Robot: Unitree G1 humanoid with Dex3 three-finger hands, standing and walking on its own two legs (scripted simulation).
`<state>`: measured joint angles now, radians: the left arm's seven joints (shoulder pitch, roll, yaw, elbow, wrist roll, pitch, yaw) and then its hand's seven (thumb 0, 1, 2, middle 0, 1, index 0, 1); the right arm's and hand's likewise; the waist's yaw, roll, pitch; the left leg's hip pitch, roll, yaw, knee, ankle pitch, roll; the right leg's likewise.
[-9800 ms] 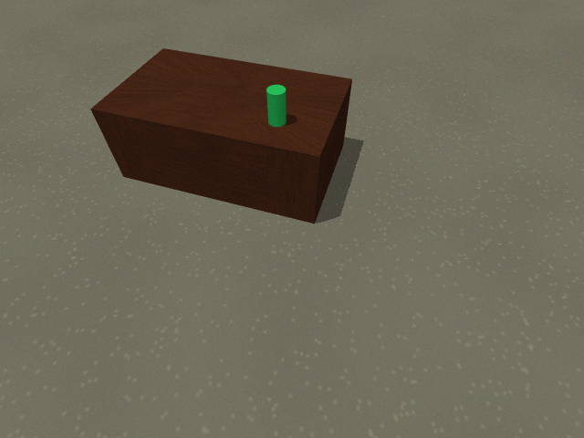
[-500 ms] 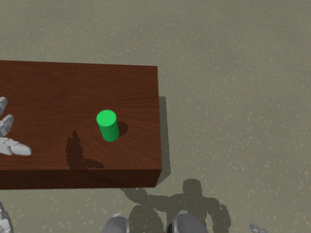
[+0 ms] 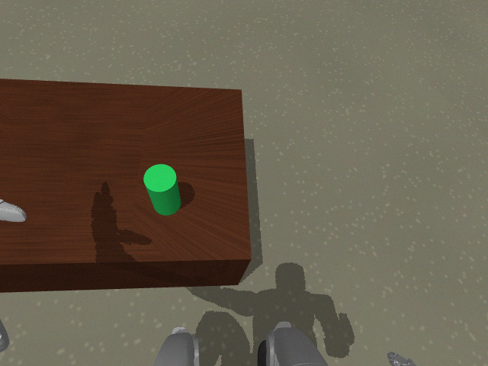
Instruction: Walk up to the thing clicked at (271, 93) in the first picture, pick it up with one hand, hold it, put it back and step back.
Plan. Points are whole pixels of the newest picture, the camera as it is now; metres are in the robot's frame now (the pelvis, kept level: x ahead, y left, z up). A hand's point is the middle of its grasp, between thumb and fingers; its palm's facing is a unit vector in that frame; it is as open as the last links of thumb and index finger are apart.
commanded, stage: go down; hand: left
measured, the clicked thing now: (163, 191) +0.51 +0.16 -0.25
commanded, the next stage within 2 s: none
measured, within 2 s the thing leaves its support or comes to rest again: neither
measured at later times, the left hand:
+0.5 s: hand out of the picture +0.41 +0.36 +0.03, palm faces +0.14 -0.99 -0.06, open 17.2 cm
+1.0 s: hand out of the picture +0.43 +0.37 +0.03, palm faces +0.14 -0.99 -0.05, open 17.0 cm
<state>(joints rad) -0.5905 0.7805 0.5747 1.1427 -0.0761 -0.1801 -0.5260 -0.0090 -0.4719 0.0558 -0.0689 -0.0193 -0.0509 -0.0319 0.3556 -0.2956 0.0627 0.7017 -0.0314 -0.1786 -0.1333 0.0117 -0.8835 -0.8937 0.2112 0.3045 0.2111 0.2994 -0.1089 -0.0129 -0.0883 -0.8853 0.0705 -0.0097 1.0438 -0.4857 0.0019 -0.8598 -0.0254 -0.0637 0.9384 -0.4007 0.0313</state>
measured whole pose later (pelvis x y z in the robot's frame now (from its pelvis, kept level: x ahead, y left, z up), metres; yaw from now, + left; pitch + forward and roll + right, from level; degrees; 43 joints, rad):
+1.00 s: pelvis -0.01 +0.00 -0.02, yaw +0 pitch +23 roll -5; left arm -0.76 0.90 0.64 1.23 -0.09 -0.25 -0.58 -0.01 -0.42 0.08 -0.06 -0.03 -0.04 -0.05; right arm 0.34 -0.30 0.10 0.68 -0.05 -0.16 -0.12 0.01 -0.89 -0.90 0.21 0.30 0.21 0.30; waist -0.15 -0.02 -0.07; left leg -1.05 0.07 -0.03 1.16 -0.52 0.00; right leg -1.01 -0.03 -0.08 1.04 -0.43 0.03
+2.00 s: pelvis -0.01 +0.01 -0.03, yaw +0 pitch +25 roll -6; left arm -0.79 0.91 0.67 1.20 -0.14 -0.29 -0.62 -0.01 -0.39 0.09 -0.05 -0.05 -0.03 -0.06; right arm 0.33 -0.29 0.12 0.68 -0.04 -0.15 -0.11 0.01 -0.89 -0.90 0.21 0.30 0.21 0.30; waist -0.15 -0.02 -0.08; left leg -1.12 0.07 -0.05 1.22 -0.54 0.01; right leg -1.07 -0.03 -0.08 1.09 -0.44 0.04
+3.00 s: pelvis -0.01 +0.00 -0.04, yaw +0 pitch +25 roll -6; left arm -0.79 0.92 0.71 1.19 -0.18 -0.31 -0.66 -0.01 -0.39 0.07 -0.04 -0.05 -0.03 -0.05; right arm 0.31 -0.30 0.13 0.69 -0.04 -0.15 -0.12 0.01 -0.90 -0.90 0.21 0.30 0.21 0.30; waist -0.16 -0.02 -0.08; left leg -1.15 0.07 -0.06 1.25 -0.54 0.00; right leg -1.11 -0.03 -0.09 1.12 -0.46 0.03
